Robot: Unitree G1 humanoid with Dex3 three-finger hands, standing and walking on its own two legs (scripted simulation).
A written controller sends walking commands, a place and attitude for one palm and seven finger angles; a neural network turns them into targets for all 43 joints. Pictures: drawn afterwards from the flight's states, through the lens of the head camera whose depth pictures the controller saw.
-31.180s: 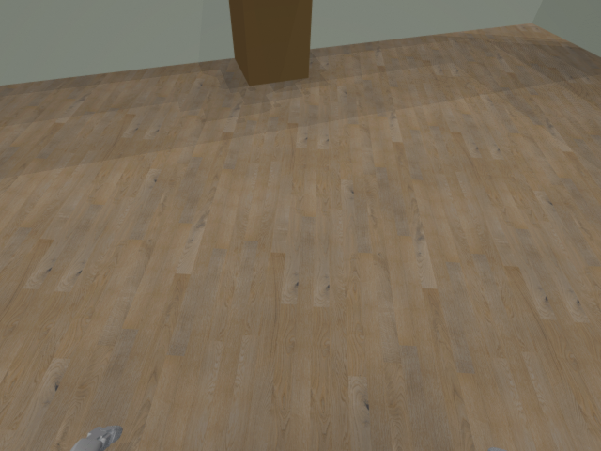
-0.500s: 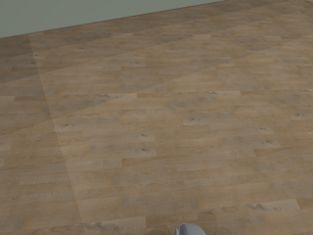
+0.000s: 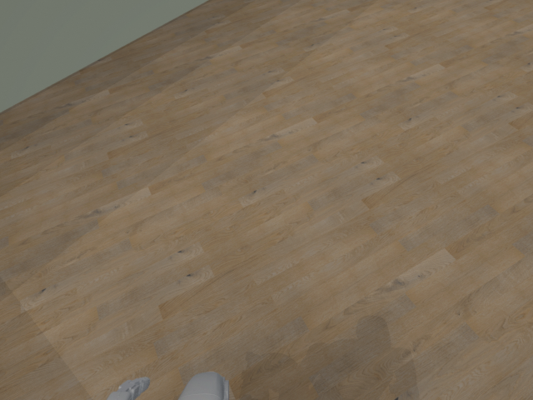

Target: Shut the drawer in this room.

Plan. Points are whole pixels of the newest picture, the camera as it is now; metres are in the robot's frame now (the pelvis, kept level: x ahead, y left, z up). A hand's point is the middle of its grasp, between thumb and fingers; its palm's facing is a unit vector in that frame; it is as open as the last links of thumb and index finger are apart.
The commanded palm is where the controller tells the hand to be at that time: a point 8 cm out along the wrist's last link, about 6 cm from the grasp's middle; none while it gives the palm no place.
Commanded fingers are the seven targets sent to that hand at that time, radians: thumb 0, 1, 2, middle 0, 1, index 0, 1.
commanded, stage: walk to a spot facing it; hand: left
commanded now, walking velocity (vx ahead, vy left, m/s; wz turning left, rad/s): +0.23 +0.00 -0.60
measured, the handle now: out of the picture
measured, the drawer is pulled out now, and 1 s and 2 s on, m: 0.19 0.19 0.19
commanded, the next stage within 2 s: turn to face it in 0.86 s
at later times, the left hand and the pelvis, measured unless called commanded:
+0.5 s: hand out of the picture +0.10 +0.26 -0.19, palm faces -0.12 -0.97 -0.20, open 7.4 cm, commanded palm none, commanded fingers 0.00 0.90 0.90 -0.20 -0.30 -0.20 -0.30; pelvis +0.10 +0.06 -0.01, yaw -15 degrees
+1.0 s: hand (234, 250) +0.43 +0.10 -0.17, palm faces -0.61 -0.77 -0.21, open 7.4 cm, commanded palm none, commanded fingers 0.00 0.90 0.90 -0.20 -0.30 -0.20 -0.30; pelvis +0.19 +0.04 -0.01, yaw -35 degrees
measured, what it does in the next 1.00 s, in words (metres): walks ahead, turning right: left foot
